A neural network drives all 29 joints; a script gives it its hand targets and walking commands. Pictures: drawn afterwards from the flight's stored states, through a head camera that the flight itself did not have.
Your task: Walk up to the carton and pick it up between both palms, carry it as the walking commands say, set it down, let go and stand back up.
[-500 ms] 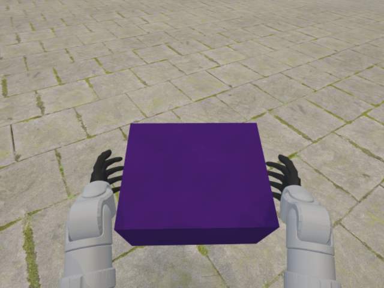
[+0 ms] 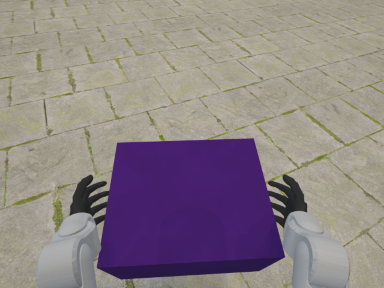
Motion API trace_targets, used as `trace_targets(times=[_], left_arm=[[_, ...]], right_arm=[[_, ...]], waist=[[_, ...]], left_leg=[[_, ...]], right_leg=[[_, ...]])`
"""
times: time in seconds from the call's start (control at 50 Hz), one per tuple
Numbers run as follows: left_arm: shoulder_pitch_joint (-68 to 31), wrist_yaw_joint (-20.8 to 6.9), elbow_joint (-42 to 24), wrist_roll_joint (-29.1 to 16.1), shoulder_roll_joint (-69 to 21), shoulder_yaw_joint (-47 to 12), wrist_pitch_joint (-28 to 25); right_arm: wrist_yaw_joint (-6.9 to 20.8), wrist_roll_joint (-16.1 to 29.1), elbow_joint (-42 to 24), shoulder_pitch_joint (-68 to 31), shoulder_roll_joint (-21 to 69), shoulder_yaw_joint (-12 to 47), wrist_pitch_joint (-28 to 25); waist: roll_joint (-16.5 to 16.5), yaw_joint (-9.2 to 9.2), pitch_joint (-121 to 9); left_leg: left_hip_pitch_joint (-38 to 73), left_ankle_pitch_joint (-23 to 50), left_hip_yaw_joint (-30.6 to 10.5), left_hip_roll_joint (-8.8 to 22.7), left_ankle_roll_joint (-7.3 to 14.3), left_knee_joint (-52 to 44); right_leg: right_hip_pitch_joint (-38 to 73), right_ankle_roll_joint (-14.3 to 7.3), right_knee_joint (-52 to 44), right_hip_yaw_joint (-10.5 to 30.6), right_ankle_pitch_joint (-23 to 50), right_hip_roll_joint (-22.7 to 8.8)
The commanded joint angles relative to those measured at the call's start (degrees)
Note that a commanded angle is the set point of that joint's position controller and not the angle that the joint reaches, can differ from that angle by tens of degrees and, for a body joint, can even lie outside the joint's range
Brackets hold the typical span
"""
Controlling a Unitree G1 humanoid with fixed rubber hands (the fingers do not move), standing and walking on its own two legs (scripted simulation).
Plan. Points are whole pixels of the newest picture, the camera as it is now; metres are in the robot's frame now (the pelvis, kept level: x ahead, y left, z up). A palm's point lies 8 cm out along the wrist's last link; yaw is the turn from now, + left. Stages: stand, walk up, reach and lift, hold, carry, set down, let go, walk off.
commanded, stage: carry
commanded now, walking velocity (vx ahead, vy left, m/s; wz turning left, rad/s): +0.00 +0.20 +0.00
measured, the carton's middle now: (188, 207) +0.31 +0.01 +0.01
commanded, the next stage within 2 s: none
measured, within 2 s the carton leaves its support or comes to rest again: neither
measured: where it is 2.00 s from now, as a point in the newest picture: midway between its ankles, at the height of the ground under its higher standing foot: outside the picture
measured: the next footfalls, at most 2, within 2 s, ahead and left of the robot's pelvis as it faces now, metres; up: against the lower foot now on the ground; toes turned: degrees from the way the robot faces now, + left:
right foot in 0.20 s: +0.02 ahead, -0.08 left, +0.00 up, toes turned -9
left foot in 0.48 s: +0.04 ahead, +0.24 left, +0.00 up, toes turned +6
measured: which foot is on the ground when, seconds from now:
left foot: down 0.00-0.20, up 0.22-0.46, down 0.48-0.78, up 0.80-1.00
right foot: up 0.00-0.18, down 0.20-0.50, up 0.52-0.74, down 0.76-1.00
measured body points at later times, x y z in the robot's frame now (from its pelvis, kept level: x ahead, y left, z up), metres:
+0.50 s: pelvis -0.04 +0.11 +0.00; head -0.06 +0.11 +0.45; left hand +0.22 +0.30 +0.10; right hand +0.22 -0.08 +0.11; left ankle +0.00 +0.24 -0.73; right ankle -0.02 -0.08 -0.72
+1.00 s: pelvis -0.08 +0.24 +0.01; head -0.09 +0.23 +0.46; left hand +0.18 +0.42 +0.10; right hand +0.17 +0.04 +0.10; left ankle -0.05 +0.38 -0.68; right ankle -0.07 +0.08 -0.72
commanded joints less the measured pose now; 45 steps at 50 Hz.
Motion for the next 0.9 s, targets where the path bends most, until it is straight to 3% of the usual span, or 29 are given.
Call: trace_targets(times=[0.0, 0.04, 0.08, 0.14, 0.16, 0.18, 0.2, 0.22, 0.24, 0.26, 0.28, 0.32, 0.4, 0.44, 0.46, 0.48, 0.5, 0.52, 0.56, 0.6, 0.68, 0.72, 0.74, 0.76, 0.78, 0.8, 0.82, 0.84, 0.88], left_arm=[[-28.5, -15.0, -4.6, -24.4, -45.7, -48.3, 1.6], [-28.6, -15.3, -3.7, -24.6, -46.3, -48.1, 1.6], [-28.2, -15.4, -3.2, -24.4, -46.3, -47.9, 1.8], [-26.8, -15.3, -1.9, -23.6, -45.0, -46.8, 2.3], [-26.2, -15.3, -1.3, -23.2, -44.5, -46.2, 2.5], [-25.3, -15.4, -0.1, -22.5, -43.8, -45.2, 2.7], [-24.6, -15.5, 0.9, -21.7, -42.7, -44.3, 2.6], [-24.1, -15.4, 2.3, -21.2, -44.7, -44.2, 2.4], [-25.2, -15.7, 2.3, -21.3, -45.6, -44.4, 2.5], [-26.3, -15.9, 2.1, -21.1, -45.9, -44.4, 2.2], [-27.4, -16.1, 1.5, -21.1, -46.5, -44.7, 1.9], [-29.4, -16.1, -0.8, -21.7, -47.2, -45.4, 1.3], [-27.0, -15.7, -1.8, -21.6, -44.6, -45.4, 1.5], [-25.7, -15.6, -1.1, -21.1, -43.5, -45.7, 2.0], [-25.7, -15.6, -0.8, -20.9, -42.8, -45.8, 2.2], [-26.1, -15.5, -0.3, -20.7, -42.2, -45.6, 2.5], [-26.9, -15.8, -0.8, -21.4, -42.6, -46.8, 3.0], [-28.8, -16.0, -1.3, -22.3, -44.0, -47.8, 3.0], [-31.4, -16.9, -1.0, -23.8, -47.5, -49.1, 2.5], [-32.8, -17.1, -2.5, -24.8, -49.3, -50.3, 1.6], [-30.9, -16.4, -4.6, -24.6, -48.6, -50.6, 0.8], [-28.0, -16.3, -3.9, -24.0, -47.0, -49.4, 1.1], [-26.3, -16.3, -2.9, -23.5, -46.3, -48.3, 1.3], [-24.4, -16.6, -1.5, -22.9, -45.2, -46.9, 1.4], [-23.6, -16.6, 0.1, -21.8, -45.3, -45.8, 0.9], [-24.3, -16.8, -0.1, -22.1, -47.2, -46.7, 0.9], [-24.4, -17.0, -0.3, -22.0, -47.7, -46.4, 0.7], [-24.9, -17.1, -0.9, -21.9, -47.5, -46.5, 0.4], [-26.3, -17.0, -2.5, -22.3, -47.9, -46.7, -0.1]], right_arm=[[12.7, 21.0, -6.1, -24.5, 45.8, 42.8, 0.4], [12.9, 20.7, -5.9, -25.2, 46.1, 42.7, 0.4], [13.1, 20.7, -6.0, -25.6, 46.2, 43.2, 0.6], [13.1, 20.9, -5.2, -25.5, 45.5, 43.8, 1.3], [13.1, 20.8, -4.4, -25.0, 45.0, 43.9, 1.6], [13.2, 20.5, -3.5, -24.7, 44.5, 44.1, 1.9], [13.4, 20.5, -3.5, -24.5, 44.5, 44.3, 2.3], [13.8, 21.3, -4.6, -27.4, 44.4, 44.9, 2.5], [14.0, 22.0, -4.6, -30.1, 45.6, 45.4, 2.3], [14.3, 22.4, -4.7, -32.0, 46.2, 46.0, 2.2], [14.7, 22.5, -4.0, -32.2, 47.1, 46.1, 1.9], [15.0, 22.9, -4.1, -32.0, 48.7, 46.2, 1.4], [14.3, 22.4, -3.4, -28.3, 47.1, 45.5, 1.7], [14.1, 21.6, -1.7, -25.2, 45.9, 44.4, 2.0], [14.1, 21.3, -1.5, -25.1, 45.2, 44.1, 2.0], [14.1, 20.7, -1.1, -25.0, 44.4, 43.6, 2.2], [14.4, 19.5, 0.5, -23.0, 43.1, 41.7, 2.1], [14.7, 20.1, 0.0, -23.2, 45.0, 41.7, 1.9], [15.0, 20.8, -1.6, -25.8, 47.5, 42.5, 1.0], [15.2, 20.9, -3.2, -27.3, 49.1, 42.9, 0.1], [15.0, 21.3, -5.6, -26.4, 49.2, 44.6, -0.6], [14.5, 21.1, -5.3, -24.6, 47.9, 45.1, -0.1], [14.3, 20.7, -4.9, -23.6, 46.9, 45.2, 0.2], [14.2, 20.3, -4.2, -23.1, 46.2, 45.3, 0.5], [14.5, 20.5, -6.2, -25.0, 45.5, 46.4, 0.9], [14.6, 20.9, -6.2, -26.3, 46.7, 46.5, 0.8], [14.9, 22.0, -7.0, -28.5, 47.7, 47.6, 0.7], [15.0, 22.0, -6.9, -29.1, 47.8, 47.9, 0.5], [15.4, 22.4, -6.6, -28.8, 48.6, 48.0, 0.1]], waist=[[10.3, -1.18, -17.8], [8.9, -0.86, -16.0], [8.8, -0.82, -15.7], [8.2, -0.14, -16.0], [6.8, 0.28, -16.1], [3.0, 0.53, -15.7], [-12.1, 0.66, -14.8], [-15.8, 0.93, -13.0], [-9.3, 0.99, -10.9], [-5.0, 0.91, -9.6], [-4.3, 0.74, -8.8], [-7.5, 0.23, -9.1], [-11.0, 0.42, -12.5], [-9.4, 0.05, -15.0], [-5.4, 0.18, -15.1], [0.0, -0.03, -13.3], [15.5, -0.82, -11.2], [19.0, -1.27, -11.5], [13.7, -0.71, -11.1], [11.3, -0.46, -11.4], [11.2, -0.83, -15.6], [9.7, 0.00, -17.3], [7.2, 0.50, -17.7], [0.5, 0.85, -16.7], [-16.0, 0.94, -14.1], [-12.7, 0.85, -12.1], [-7.5, 1.02, -10.9], [-4.1, 0.99, -10.2], [-6.1, 0.35, -9.9]], left_leg=[[20.4, 40.6, -16.6, 17.5, 10.5, -8.6], [16.8, 30.4, -13.3, 15.1, 9.7, -9.7], [15.3, 26.2, -12.4, 14.2, 9.2, -10.4], [11.5, 17.4, -10.6, 12.2, 7.7, -9.4], [7.7, 14.2, -9.5, 11.1, 6.0, -8.1], [-1.0, 9.6, -8.6, 9.4, 3.3, -4.5], [-13.5, -5.4, -3.8, 4.1, -0.6, 6.5], [-14.7, -13.9, -4.9, 4.0, -2.5, 18.3], [-15.1, -13.1, -9.4, 4.2, -3.0, 24.5], [-14.2, -10.2, -10.2, 4.2, -3.5, 26.9], [-13.6, -7.4, -9.0, 4.3, -3.8, 25.6], [-10.8, -5.7, -3.8, 3.6, -4.7, 18.3], [-2.0, -5.5, 0.8, 1.9, -3.8, 2.9], [6.8, -1.0, 3.9, 0.5, -3.2, -7.9], [11.6, 0.2, 1.6, 1.9, -3.2, -13.5], [16.2, 3.1, -5.2, 7.8, -2.0, -15.6], [16.8, 11.0, -21.5, 19.0, 3.5, -17.5], [13.6, 15.2, -21.6, 20.8, 7.6, -17.4], [7.8, 10.7, -13.8, 17.1, 7.6, -15.7], [8.1, 5.4, -9.7, 14.2, 5.9, -15.4], [12.7, 10.2, -12.4, 15.4, 8.3, -14.0], [11.7, 11.0, -11.0, 14.2, 7.2, -11.0], [7.5, 10.5, -9.8, 12.7, 5.0, -8.9], [-3.1, 7.3, -8.2, 10.2, 1.7, -3.2], [-14.3, -7.0, -3.1, 4.7, -2.4, 7.1], [-15.8, -12.2, -7.5, 4.6, -3.6, 18.7], [-15.8, -10.6, -10.0, 4.2, -4.1, 24.5], [-15.6, -7.8, -10.0, 4.2, -4.4, 27.6], [-14.0, -4.5, -6.5, 4.3, -5.3, 23.4]], right_leg=[[-7.6, -1.2, 12.8, -0.1, -6.3, 3.2], [-6.3, -1.5, 11.1, -0.8, -2.1, 3.5], [-3.0, -2.0, 4.6, -2.5, -0.5, 4.3], [6.9, -2.7, -12.7, -5.8, 8.5, 5.3], [13.1, -2.9, -20.3, -4.7, 13.8, 3.2], [21.5, -4.0, -23.5, 2.5, 15.9, -2.7], [26.4, -10.7, -27.0, 24.2, 29.6, -20.4], [22.0, -17.2, -28.5, 28.0, 37.5, -25.1], [18.9, -17.7, -29.2, 24.2, 34.8, -23.0], [15.7, -15.7, -29.6, 19.0, 27.9, -20.2], [14.4, -13.4, -29.4, 13.8, 24.7, -17.0], [13.8, -9.7, -27.6, 6.7, 27.1, -12.6], [13.4, -8.3, -24.1, 5.0, 29.9, -11.3], [11.6, -5.8, -18.7, 2.7, 27.4, -8.9], [9.1, -3.8, -13.8, 0.6, 24.8, -6.9], [2.0, -1.6, -8.2, -1.4, 16.2, -4.7], [-9.2, 1.7, 0.9, -6.6, 1.8, 1.4], [-8.6, 0.1, 12.2, -3.1, -6.3, 2.2], [-7.3, -1.5, 20.9, 0.0, -3.6, 2.8], [-6.0, -1.8, 16.2, -1.5, 0.9, 3.2], [0.2, -2.7, -0.6, -3.3, 1.9, 4.4], [8.4, -3.1, -15.6, -4.9, 8.8, 4.5], [15.5, -3.4, -23.5, -2.3, 14.2, 1.1], [24.7, -4.5, -27.7, 8.0, 16.6, -7.1], [25.3, -12.5, -29.1, 28.6, 30.3, -23.3], [22.6, -16.1, -29.0, 26.0, 38.1, -24.3], [20.5, -15.8, -29.1, 21.4, 34.9, -21.8], [18.9, -14.3, -28.7, 15.8, 31.9, -19.1], [18.6, -10.6, -26.4, 7.1, 34.2, -13.8]])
